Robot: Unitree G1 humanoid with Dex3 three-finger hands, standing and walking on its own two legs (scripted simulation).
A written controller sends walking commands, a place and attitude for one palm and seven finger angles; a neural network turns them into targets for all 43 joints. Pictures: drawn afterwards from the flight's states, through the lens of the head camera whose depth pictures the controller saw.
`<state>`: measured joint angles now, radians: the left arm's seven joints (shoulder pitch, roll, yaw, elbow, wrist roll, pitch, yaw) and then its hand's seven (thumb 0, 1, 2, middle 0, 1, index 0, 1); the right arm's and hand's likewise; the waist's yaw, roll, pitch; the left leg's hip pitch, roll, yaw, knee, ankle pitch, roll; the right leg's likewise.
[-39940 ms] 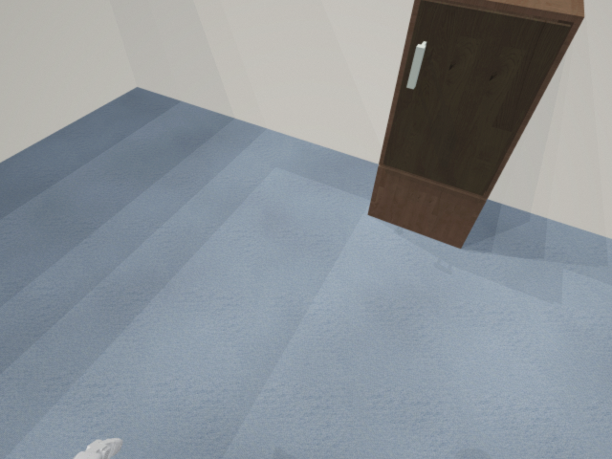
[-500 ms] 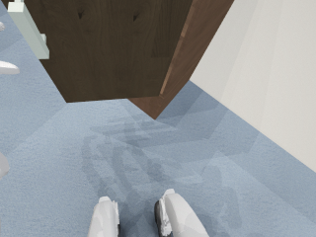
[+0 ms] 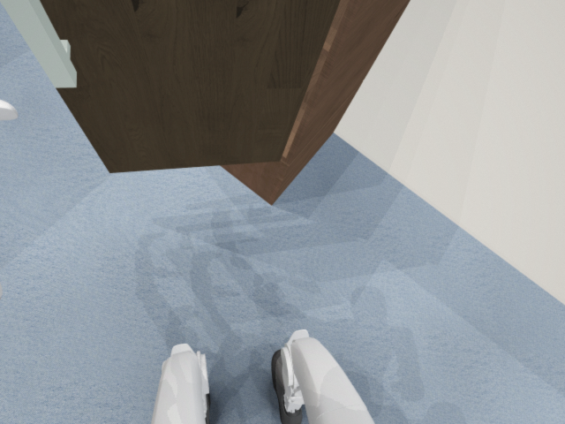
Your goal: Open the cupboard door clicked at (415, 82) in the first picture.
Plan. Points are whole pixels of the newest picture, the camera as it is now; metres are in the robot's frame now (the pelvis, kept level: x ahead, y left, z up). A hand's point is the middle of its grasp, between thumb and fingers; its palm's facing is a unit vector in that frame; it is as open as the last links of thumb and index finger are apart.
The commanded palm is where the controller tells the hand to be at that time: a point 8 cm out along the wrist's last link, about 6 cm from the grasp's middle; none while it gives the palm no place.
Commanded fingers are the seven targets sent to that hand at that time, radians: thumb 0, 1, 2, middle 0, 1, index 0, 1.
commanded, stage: slide the fingers in behind the handle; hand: left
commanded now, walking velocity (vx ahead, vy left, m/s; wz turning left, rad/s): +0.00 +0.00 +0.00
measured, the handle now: (43, 24) +0.59 +0.23 +0.08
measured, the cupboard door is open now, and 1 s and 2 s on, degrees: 47 46 44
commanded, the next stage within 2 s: close the thumb around the handle in 1.50 s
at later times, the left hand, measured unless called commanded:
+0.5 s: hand out of the picture +0.54 +0.27 +0.09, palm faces +0.08 -1.00 -0.01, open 14.0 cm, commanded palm +0.53 +0.29 +0.08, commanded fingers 0.00 -0.50 0.30 -0.30 -1.20 -0.30 -1.20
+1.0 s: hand (7, 57) +0.54 +0.26 +0.09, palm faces +0.12 -0.99 +0.00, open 14.5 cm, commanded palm +0.53 +0.25 +0.08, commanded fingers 0.00 -0.50 0.30 -0.30 -1.20 -0.30 -1.20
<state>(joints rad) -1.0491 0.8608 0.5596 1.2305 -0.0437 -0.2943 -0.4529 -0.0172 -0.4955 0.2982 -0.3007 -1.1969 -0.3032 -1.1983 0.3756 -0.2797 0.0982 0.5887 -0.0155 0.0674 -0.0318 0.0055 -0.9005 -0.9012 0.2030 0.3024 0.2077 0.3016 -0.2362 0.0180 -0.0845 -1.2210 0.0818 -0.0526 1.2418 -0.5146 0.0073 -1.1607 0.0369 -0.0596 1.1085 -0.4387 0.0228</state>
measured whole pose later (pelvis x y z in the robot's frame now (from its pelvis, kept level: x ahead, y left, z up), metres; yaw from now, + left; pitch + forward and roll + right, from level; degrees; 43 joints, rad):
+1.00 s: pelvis +0.01 -0.01 +0.01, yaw +3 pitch +26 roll -5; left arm -1.01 0.64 0.40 1.19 -0.10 -0.34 -0.27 -0.02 -0.50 0.30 -0.30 -1.20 -0.19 -1.20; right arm 0.38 -0.26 0.06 0.66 -0.04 0.06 0.00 0.01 -0.90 -0.90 0.20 0.30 0.21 0.30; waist -0.19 0.02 -0.11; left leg -1.14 0.06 -0.07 1.19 -0.51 0.00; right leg -1.08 0.01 -0.08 1.08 -0.46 0.01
